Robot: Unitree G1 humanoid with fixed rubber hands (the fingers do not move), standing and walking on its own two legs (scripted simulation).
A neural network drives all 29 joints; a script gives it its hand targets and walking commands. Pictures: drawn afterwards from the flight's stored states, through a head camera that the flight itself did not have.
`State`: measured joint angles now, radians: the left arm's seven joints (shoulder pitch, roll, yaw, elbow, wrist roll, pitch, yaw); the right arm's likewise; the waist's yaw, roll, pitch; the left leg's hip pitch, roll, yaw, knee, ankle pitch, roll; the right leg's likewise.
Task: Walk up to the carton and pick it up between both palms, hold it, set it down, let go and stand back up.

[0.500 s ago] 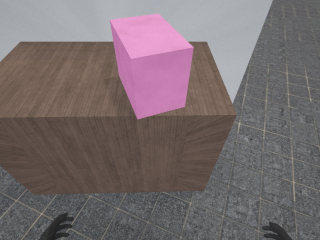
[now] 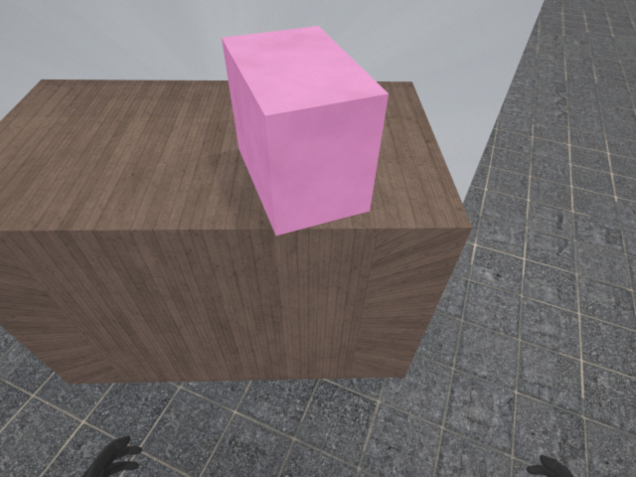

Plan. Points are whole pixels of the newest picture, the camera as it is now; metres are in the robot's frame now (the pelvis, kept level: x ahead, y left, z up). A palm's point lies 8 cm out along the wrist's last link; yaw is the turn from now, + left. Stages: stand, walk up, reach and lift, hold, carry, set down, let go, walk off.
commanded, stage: stand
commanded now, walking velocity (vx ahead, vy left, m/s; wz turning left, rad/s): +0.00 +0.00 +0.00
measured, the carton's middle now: (297, 127) +0.73 +0.06 +0.07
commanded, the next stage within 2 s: walk up in 1.12 s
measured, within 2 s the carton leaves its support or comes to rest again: neither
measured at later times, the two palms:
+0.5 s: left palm out of the picture +0.11 +0.30 -0.09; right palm out of the picture +0.09 -0.31 -0.08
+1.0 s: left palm out of the picture +0.08 +0.30 -0.09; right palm out of the picture +0.06 -0.31 -0.08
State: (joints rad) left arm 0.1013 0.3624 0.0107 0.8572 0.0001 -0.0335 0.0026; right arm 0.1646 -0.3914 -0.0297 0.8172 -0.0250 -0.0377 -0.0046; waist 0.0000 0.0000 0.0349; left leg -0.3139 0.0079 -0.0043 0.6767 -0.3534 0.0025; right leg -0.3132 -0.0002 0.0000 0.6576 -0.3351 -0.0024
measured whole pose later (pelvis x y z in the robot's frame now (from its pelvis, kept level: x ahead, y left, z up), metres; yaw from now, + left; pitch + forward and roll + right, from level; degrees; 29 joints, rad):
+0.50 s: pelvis -0.01 +0.00 +0.01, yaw +0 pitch +1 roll -1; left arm 0.09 0.36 0.01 0.97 0.00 -0.03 0.00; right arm 0.15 -0.39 -0.01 0.93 -0.02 -0.04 0.00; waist 0.00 0.00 0.00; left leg -0.31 0.01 0.00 0.57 -0.27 0.00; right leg -0.30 0.00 0.00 0.54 -0.25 0.00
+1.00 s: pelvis -0.03 +0.00 +0.02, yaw +0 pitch +0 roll -1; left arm 0.09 0.36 0.01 1.05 0.00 -0.03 0.00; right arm 0.15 -0.39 -0.01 1.01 -0.02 -0.04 0.00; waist 0.00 0.00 -0.01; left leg -0.29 0.01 0.00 0.49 -0.21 0.00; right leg -0.28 0.00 0.00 0.46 -0.19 0.00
